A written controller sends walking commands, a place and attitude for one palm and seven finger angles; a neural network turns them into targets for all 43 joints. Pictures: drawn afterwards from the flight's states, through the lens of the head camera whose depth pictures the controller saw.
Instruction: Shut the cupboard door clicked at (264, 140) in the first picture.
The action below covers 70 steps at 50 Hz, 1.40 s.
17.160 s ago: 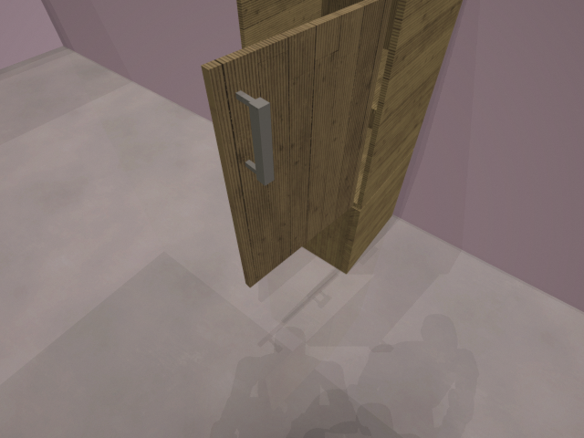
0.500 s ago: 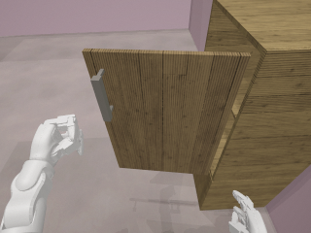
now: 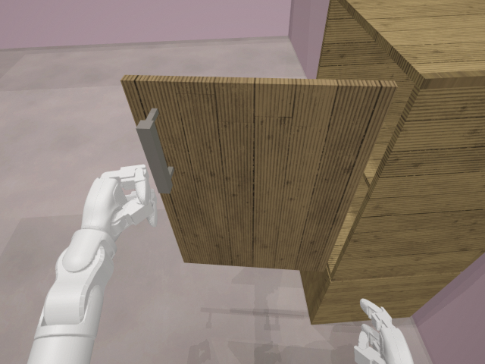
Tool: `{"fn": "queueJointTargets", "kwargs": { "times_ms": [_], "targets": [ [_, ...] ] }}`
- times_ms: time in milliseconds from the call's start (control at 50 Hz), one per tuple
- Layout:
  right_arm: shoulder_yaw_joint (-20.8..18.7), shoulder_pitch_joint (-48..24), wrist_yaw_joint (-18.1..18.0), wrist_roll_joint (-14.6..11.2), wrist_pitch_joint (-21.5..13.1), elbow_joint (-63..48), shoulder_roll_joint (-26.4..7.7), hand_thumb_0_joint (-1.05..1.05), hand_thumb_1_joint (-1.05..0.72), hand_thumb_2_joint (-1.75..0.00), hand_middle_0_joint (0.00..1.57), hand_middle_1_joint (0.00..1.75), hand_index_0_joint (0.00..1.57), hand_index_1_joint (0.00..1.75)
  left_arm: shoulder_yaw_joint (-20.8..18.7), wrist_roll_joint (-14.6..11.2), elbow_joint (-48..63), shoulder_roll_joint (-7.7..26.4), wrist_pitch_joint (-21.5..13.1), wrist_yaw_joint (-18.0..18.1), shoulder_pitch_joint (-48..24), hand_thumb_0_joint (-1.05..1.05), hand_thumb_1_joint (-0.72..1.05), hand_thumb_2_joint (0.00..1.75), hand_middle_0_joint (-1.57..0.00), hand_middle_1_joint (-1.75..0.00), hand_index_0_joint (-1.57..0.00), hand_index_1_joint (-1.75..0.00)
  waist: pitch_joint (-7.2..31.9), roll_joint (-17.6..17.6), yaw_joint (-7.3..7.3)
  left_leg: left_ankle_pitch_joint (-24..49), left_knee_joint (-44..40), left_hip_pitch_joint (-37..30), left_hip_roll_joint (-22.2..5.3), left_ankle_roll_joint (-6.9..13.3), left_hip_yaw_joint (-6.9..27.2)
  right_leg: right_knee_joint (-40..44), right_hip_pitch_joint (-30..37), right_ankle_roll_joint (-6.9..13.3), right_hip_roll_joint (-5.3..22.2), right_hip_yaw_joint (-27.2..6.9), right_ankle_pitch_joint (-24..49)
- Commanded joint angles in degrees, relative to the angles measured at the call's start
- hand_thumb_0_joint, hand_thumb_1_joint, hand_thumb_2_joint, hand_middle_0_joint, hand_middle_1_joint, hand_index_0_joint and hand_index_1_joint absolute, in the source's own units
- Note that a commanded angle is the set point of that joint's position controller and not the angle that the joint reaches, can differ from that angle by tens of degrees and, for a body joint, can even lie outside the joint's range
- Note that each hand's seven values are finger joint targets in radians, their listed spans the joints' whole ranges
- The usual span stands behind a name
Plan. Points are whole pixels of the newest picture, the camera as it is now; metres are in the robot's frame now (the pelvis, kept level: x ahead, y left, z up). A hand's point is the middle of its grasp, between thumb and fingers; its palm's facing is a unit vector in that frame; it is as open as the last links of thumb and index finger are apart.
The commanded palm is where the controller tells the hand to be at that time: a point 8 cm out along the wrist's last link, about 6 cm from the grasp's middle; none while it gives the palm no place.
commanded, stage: bring the fist close to the handle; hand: left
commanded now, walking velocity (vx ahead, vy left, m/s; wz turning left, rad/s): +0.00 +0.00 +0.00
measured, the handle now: (159, 152) +0.43 +0.19 +0.13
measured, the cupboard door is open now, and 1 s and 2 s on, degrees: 82 79 61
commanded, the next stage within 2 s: push the door shut along its arc in 0.60 s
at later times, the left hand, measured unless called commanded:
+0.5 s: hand (164, 191) +0.33 +0.15 +0.14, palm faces +0.03 -1.00 -0.04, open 3.1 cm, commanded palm +0.30 +0.20 +0.14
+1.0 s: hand (172, 173) +0.37 +0.15 +0.14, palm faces -0.03 -1.00 -0.04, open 3.1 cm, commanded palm +0.36 +0.20 +0.14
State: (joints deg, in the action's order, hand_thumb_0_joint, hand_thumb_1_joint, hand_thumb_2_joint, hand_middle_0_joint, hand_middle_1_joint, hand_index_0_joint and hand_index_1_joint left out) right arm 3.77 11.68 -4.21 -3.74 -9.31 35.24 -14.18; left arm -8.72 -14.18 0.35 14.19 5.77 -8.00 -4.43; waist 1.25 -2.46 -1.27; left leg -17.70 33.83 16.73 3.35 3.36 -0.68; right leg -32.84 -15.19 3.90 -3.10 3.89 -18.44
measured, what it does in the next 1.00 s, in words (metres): stands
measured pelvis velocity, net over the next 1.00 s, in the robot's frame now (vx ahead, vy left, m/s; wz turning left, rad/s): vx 0.00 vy -0.01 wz -0.01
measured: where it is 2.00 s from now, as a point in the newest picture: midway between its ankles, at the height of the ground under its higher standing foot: outside the picture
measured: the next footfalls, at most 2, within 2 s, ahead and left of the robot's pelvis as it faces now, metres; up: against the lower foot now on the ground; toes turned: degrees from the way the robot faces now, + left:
none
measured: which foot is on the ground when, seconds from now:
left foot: down 0.00-1.00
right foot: down 0.00-1.00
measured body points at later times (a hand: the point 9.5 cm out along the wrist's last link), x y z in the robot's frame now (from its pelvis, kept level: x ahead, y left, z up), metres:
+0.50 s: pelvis +0.01 +0.00 +0.00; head +0.00 -0.01 +0.45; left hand +0.33 +0.21 +0.14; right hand +0.17 -0.23 -0.09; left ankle +0.00 +0.08 -0.73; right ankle -0.01 -0.07 -0.73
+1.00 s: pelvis +0.00 -0.01 +0.00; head +0.00 -0.03 +0.45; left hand +0.37 +0.20 +0.14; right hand +0.15 -0.25 -0.10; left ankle +0.00 +0.08 -0.73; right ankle -0.01 -0.07 -0.73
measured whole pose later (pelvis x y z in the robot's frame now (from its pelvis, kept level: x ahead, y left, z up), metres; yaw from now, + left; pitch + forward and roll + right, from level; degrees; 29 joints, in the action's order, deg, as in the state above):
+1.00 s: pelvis +0.00 -0.01 +0.00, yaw +0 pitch +1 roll +0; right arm 4.0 12.1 -3.9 -4.2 -3.1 35.9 -14.8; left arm -9.1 -12.7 -21.4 16.7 3.3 -9.1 -22.3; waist 0.6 -1.9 0.7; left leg -16.4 32.1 16.5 2.7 2.4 -0.7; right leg -31.4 -15.2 4.9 -3.8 3.8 -17.2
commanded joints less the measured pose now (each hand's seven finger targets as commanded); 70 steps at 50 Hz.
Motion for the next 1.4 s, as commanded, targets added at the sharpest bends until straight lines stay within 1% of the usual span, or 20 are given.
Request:
{"fn": "queueJointTargets", "kwargs": {
  "times_ms": [0,20,80,120,140,200,220,300,320,400,480,620,680,820,920,980,1020,1140,1240,1380],
  "targets": [
    [-2.6,-5.6,-0.4,0.3,-2.5,-8.5,-6.4,0.0,-0.9,-0.9,0.2,0.3,0.2,0.3,-3.2,0.1,10.5,7.6,-4.5,2.0,-20.6,0.0,0.9,0.9,-1.3,-1.5,-1.3,-1.5,13.3,0.2,0.39,13.7,-4.2,-7.8,-2.8,-1.4,3.9,4.4,1.5,-2.4,2.9,-3.3,14.9],
    [-2.8,-5.3,-0.3,0.3,-2.1,-8.2,-7.0,0.0,-0.9,-0.9,0.2,0.3,0.2,0.3,-4.9,0.5,8.7,10.0,-4.2,2.4,-20.0,0.0,0.9,0.9,-1.3,-1.5,-1.3,-1.5,13.1,2.0,0.21,14.2,-4.0,-7.2,-3.0,-1.3,4.0,4.5,2.0,-2.3,2.9,-3.6,15.3],
    [-2.7,-5.8,0.2,0.1,-1.4,-9.0,-6.5,0.0,-0.9,-0.9,0.2,0.3,0.2,0.3,-1.5,0.9,7.4,5.8,-3.1,2.3,-20.9,0.0,0.9,0.9,-1.3,-1.5,-1.3,-1.5,13.4,0.6,0.18,15.6,-4.4,-7.9,-2.9,-1.5,3.7,4.3,2.0,-2.2,3.0,-3.0,17.0],
    [-2.9,-5.3,0.4,0.2,-0.7,-8.6,-7.0,0.0,-0.9,-0.9,0.2,0.3,0.2,0.3,-3.1,1.3,5.2,7.7,-2.4,2.9,-20.5,0.0,0.9,0.9,-1.3,-1.5,-1.3,-1.5,12.9,3.1,0.07,16.4,-4.0,-7.5,-3.1,-1.5,3.7,4.6,2.5,-2.2,2.9,-3.3,18.1],
    [-2.8,-5.6,0.5,0.1,-0.5,-9.2,-6.5,0.0,-0.9,-0.9,0.2,0.3,0.2,0.3,-0.8,1.3,6.2,5.0,-2.3,2.8,-22.1,0.0,0.9,0.9,-1.3,-1.5,-1.3,-1.5,12.9,2.3,0.4,17.0,-4.4,-7.7,-3.0,-1.5,3.7,4.4,2.3,-2.2,3.0,-3.0,18.4],
    [-2.9,-5.4,0.7,0.2,0.1,-9.3,-6.5,0.0,-0.9,-0.9,0.2,0.3,0.2,0.3,-0.9,1.5,6.4,5.0,-2.5,3.5,-24.5,0.0,0.9,0.9,-1.3,-1.5,-1.3,-1.5,12.7,2.3,0.5,17.7,-4.4,-8.5,-3.1,-1.7,3.7,4.3,1.8,-2.1,2.7,-2.8,18.9],
    [-3.2,-5.2,0.8,0.4,0.1,-9.4,-6.8,0.0,-0.9,-0.9,0.2,0.3,0.2,0.3,-3.2,1.6,7.3,7.2,-3.0,4.2,-22.3,0.0,0.9,0.9,-1.3,-1.5,-1.3,-1.5,14.5,4.3,-0.38,19.0,-4.1,-8.7,-3.3,-1.6,3.6,4.1,3.5,-2.1,2.7,-3.0,20.1],
    [-3.1,-5.5,1.3,0.6,0.5,-10.2,-6.1,0.0,-0.9,-0.9,0.2,0.3,0.2,0.3,-2.3,2.1,11.1,5.7,-4.6,4.7,-21.0,0.0,0.9,0.9,-1.3,-1.5,-1.3,-1.5,16.9,2.2,-0.65,23.3,-4.2,-10.6,-3.3,-1.9,3.0,3.3,5.0,-2.0,2.7,-2.9,23.9],
    [-3.3,-5.3,1.4,0.6,0.8,-10.0,-6.5,0.0,-0.9,-0.9,0.2,0.3,0.2,0.3,-3.9,2.4,10.4,7.8,-4.7,5.0,-18.9,0.0,0.9,0.9,-1.3,-1.5,-1.3,-1.5,15.9,2.5,-1.11,22.6,-4.1,-9.8,-3.4,-1.9,2.9,3.5,5.1,-1.9,2.7,-3.2,23.4],
    [-3.0,-5.8,1.4,0.3,1.7,-9.9,-6.2,0.0,-0.9,-0.9,0.2,0.3,0.2,0.3,-0.2,2.6,9.1,4.0,-3.7,5.2,-21.4,0.0,0.9,0.9,-1.3,-1.5,-1.3,-1.5,11.1,1.4,0.59,18.0,-4.9,-9.1,-3.3,-1.7,3.0,4.8,2.1,-2.1,2.5,-2.8,19.5],
    [-3.2,-6.2,1.1,0.4,1.9,-10.3,-6.2,0.0,-0.9,-0.9,0.2,0.3,0.2,0.3,-0.8,2.3,10.8,4.7,-3.3,5.0,-21.0,0.0,0.9,0.9,-1.3,-1.5,-1.3,-1.5,13.4,1.3,0.1,17.8,-5.1,-10.2,-3.1,-1.6,3.0,5.1,3.6,-2.0,2.5,-3.1,19.5],
    [-2.8,-6.4,0.4,0.2,2.7,-9.1,-6.7,0.0,-0.9,-0.9,0.2,0.3,0.2,0.3,-2.8,1.9,5.7,7.8,-3.5,4.7,-25.2,0.0,0.9,0.9,-1.3,-1.5,-1.3,-1.5,10.6,3.8,1.0,12.4,-5.4,-7.9,-2.7,-1.1,2.9,6.8,2.7,-2.4,2.8,-4.1,15.1],
    [-2.5,-6.9,0.3,0.1,2.7,-9.3,-6.2,0.0,-0.9,-0.9,0.2,0.3,0.2,0.3,-1.3,1.9,4.6,6.0,-3.7,4.4,-27.0,0.0,0.9,0.9,-1.3,-1.5,-1.3,-1.5,11.3,1.1,1.05,11.7,-5.4,-8.2,-2.3,-1.1,2.8,6.9,2.4,-2.3,2.9,-4.3,14.6],
    [-2.6,-5.5,-0.4,0.1,3.3,-7.9,-7.3,0.0,-0.9,-0.9,0.2,0.3,0.2,0.3,-3.8,1.7,-3.5,11.6,-5.1,2.0,-36.2,0.0,0.9,0.9,-1.3,-1.5,-1.3,-1.5,11.1,5.1,2.65,9.7,-4.7,-6.4,-2.4,-0.6,2.8,7.4,2.3,-3.0,3.3,-5.6,13.3],
    [-2.7,-5.0,-0.5,-0.2,3.5,-7.7,-7.7,0.0,-0.9,-0.9,0.2,0.3,0.2,0.3,-5.9,1.0,-10.5,14.6,-6.3,-0.5,-40.2,0.0,0.9,0.9,-1.3,-1.5,-1.3,-1.5,13.8,3.6,2.06,9.8,-4.2,-4.7,-2.0,-0.5,2.4,6.8,4.2,-3.0,4.0,-6.8,14.2],
    [-2.6,-4.1,-0.4,-0.4,3.2,-7.4,-7.6,0.0,-0.9,-0.9,0.2,0.3,0.2,0.3,-3.5,0.4,-13.5,12.3,-7.2,-2.4,-44.5,0.0,0.9,0.9,-1.3,-1.5,-1.3,-1.5,13.4,1.7,3.13,10.3,-3.8,-4.6,-1.9,-0.5,2.6,6.4,2.5,-2.9,3.9,-6.5,15.4],
    [-3.0,-3.1,-0.5,-0.4,3.4,-6.8,-8.4,0.0,-0.9,-0.9,0.2,0.3,0.2,0.3,-5.6,0.6,-15.9,15.7,-8.1,-2.9,-46.4,0.0,0.9,0.9,-1.3,-1.5,-1.3,-1.5,13.7,3.5,3.43,10.1,-3.2,-3.9,-2.0,-0.4,2.6,6.3,2.5,-3.2,4.1,-7.1,15.4],
    [-3.6,-1.4,0.0,-0.4,2.7,-6.8,-8.8,0.0,-0.9,-0.9,0.2,0.3,0.2,0.3,-3.8,-0.1,-17.6,14.2,-11.1,-5.9,-48.7,0.0,0.9,0.9,-1.3,-1.5,-1.3,-1.5,18.7,2.9,3.39,13.5,-2.4,-4.5,-1.7,-0.1,2.5,4.3,4.2,-3.4,4.1,-6.7,21.5],
    [-3.7,-0.2,0.0,-0.6,2.6,-6.0,-9.3,0.0,-0.9,-0.9,0.2,0.3,0.2,0.3,-3.1,-0.7,-21.2,14.7,-12.8,-7.9,-53.6,0.0,0.9,0.9,-1.3,-1.5,-1.3,-1.5,16.3,4.8,4.76,11.7,-2.0,-3.3,-1.7,0.2,2.7,4.6,1.8,-3.7,3.9,-6.9,19.5],
    [-3.7,1.2,0.0,-0.6,2.0,-4.4,-9.6,0.0,-0.9,-0.9,0.2,0.3,0.2,0.3,-0.8,-0.7,-28.1,13.7,-14.6,-10.0,-62.8,0.0,0.9,0.9,-1.3,-1.5,-1.3,-1.5,17.1,0.6,6.44,10.5,-1.6,-5.3,-1.5,0.1,3.9,4.4,-2.9,-2.6,3.3,-5.9,15.2]
  ]
}}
